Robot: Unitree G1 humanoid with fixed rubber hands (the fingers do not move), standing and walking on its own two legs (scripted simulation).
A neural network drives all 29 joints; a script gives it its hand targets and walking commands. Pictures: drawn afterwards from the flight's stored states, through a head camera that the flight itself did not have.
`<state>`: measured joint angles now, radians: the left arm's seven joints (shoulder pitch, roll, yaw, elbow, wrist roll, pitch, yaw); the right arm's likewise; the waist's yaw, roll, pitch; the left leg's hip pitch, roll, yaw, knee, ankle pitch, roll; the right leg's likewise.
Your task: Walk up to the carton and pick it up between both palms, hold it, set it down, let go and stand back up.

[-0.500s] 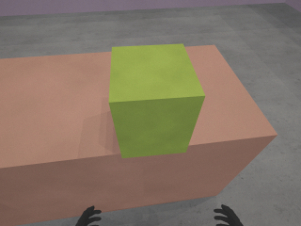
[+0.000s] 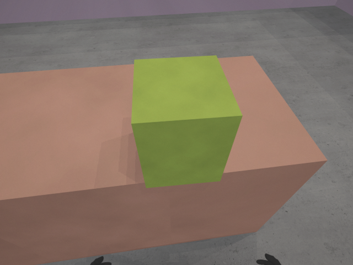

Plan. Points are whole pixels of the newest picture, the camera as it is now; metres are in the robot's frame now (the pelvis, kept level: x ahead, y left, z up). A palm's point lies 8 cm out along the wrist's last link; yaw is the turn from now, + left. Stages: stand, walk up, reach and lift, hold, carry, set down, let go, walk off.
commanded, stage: stand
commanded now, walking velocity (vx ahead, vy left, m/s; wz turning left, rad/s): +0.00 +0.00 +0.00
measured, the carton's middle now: (179, 124) +0.42 +0.01 +0.08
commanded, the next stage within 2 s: walk up in 1.02 s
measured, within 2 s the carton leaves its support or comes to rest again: neither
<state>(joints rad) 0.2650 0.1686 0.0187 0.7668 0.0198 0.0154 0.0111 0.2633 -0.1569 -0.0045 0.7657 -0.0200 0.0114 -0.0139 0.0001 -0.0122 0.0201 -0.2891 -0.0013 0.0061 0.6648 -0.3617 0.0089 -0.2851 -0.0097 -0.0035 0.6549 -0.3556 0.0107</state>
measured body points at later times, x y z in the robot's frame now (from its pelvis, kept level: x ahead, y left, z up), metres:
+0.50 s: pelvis +0.01 +0.00 +0.01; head +0.01 +0.01 +0.46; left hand +0.05 +0.23 -0.14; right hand +0.05 -0.23 -0.14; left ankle +0.00 +0.11 -0.72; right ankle +0.00 -0.13 -0.72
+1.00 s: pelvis +0.01 +0.01 +0.01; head +0.01 +0.01 +0.46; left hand +0.01 +0.21 -0.15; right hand +0.01 -0.21 -0.14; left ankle +0.00 +0.11 -0.72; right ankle +0.00 -0.13 -0.72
